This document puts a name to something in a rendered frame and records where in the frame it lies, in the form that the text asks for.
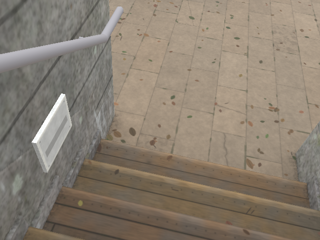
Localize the stairs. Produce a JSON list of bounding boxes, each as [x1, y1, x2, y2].
[[23, 139, 320, 240]]

